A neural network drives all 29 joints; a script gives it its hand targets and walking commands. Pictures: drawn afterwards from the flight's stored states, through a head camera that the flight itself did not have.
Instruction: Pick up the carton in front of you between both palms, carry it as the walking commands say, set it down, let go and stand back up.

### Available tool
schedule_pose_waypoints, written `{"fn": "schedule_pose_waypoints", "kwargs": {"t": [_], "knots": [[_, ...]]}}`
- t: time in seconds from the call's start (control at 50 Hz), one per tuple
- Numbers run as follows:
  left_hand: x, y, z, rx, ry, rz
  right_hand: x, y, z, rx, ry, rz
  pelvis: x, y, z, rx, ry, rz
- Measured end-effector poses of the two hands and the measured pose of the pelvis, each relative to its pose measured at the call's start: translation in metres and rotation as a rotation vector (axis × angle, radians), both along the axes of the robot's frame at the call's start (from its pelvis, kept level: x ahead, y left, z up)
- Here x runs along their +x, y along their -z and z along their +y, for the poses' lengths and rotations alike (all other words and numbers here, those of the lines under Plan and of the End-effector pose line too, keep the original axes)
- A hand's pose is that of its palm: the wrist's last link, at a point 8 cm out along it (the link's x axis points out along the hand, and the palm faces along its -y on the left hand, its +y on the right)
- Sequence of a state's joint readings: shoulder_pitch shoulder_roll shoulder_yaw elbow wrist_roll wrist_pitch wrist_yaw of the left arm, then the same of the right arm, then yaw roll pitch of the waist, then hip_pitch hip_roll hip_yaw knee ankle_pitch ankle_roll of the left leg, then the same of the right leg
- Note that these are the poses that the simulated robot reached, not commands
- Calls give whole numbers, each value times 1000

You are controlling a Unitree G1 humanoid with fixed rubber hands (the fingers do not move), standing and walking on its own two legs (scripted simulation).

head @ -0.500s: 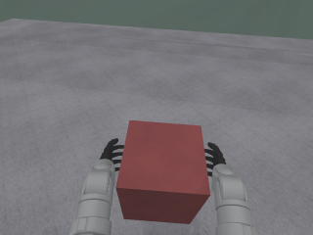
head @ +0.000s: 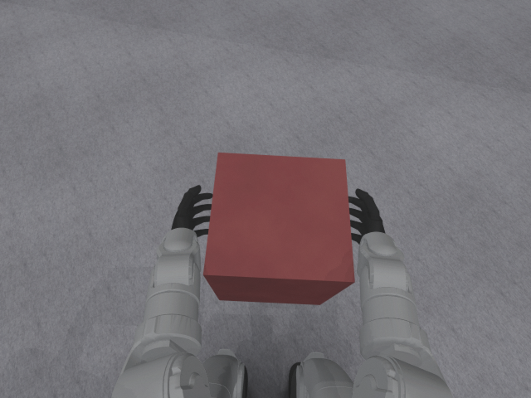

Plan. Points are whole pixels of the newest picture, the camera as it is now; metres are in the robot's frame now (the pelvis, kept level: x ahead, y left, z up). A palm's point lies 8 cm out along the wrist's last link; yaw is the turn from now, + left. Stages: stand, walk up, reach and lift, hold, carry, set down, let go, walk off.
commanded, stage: set down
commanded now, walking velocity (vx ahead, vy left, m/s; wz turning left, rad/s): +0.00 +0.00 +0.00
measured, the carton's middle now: (275, 237) +0.38 +0.00 -0.11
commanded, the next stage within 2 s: none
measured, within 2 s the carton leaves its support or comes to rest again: rests again in 1.88 s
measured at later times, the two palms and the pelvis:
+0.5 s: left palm (206, 238) +0.41 +0.15 -0.20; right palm (342, 244) +0.41 -0.15 -0.21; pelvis +0.00 +0.00 -0.13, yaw +0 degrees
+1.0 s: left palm (219, 244) +0.46 +0.14 -0.36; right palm (331, 252) +0.45 -0.16 -0.37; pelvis -0.04 +0.00 -0.26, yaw -2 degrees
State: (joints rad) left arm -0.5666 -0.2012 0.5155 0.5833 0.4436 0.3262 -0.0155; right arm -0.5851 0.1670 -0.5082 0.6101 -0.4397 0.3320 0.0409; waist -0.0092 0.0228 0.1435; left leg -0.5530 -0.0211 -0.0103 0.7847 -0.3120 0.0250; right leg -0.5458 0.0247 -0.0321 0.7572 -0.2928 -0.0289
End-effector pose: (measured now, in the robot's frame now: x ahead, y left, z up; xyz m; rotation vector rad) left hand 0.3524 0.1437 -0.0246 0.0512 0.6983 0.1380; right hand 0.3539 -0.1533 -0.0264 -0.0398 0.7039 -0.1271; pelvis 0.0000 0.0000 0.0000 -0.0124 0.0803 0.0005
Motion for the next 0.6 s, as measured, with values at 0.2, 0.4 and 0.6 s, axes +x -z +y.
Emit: {"fn": "schedule_pose_waypoints", "kwargs": {"t": [0.2, 0.4, 0.6], "knots": [[25, 100, 2, -7, 1, -77, 20, 105, 1, 55, 40, -75, -6, 53, 0, 11, 16, 375], [52, 149, 3, -35, -28, -55, 48, 155, 3, 48, 27, -53, -2, 108, 0, 16, 9, 539], [69, 210, 3, -39, -28, -25, 66, 215, 1, 46, 26, -24, -9, 154, -2, 24, 26, 641]]}}
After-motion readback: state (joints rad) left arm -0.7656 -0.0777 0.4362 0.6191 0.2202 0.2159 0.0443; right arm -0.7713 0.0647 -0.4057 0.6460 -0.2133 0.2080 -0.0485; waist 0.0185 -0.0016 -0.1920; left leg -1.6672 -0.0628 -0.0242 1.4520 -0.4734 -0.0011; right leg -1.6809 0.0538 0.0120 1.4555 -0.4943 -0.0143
